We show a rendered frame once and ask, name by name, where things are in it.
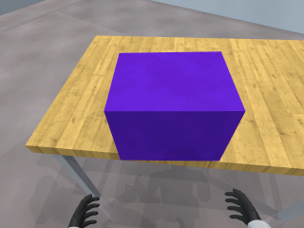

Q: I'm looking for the table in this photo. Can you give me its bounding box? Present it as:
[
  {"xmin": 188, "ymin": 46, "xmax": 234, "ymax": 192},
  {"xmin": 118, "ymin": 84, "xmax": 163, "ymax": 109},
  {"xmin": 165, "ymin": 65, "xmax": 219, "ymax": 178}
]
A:
[{"xmin": 26, "ymin": 35, "xmax": 304, "ymax": 222}]

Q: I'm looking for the right robot hand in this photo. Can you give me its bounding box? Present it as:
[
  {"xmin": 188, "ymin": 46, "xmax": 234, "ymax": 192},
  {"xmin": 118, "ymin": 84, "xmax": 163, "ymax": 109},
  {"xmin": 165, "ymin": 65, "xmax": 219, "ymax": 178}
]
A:
[{"xmin": 224, "ymin": 188, "xmax": 261, "ymax": 226}]

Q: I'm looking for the carton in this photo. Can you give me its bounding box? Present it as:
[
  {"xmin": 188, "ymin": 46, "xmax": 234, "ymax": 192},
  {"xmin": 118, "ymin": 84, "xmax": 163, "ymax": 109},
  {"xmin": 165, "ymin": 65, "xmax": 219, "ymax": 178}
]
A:
[{"xmin": 104, "ymin": 51, "xmax": 245, "ymax": 162}]

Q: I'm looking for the left robot hand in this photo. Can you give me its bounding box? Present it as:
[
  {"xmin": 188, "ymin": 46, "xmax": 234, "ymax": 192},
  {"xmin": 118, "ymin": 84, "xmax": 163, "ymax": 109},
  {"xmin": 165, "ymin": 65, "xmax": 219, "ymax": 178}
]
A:
[{"xmin": 67, "ymin": 194, "xmax": 100, "ymax": 228}]

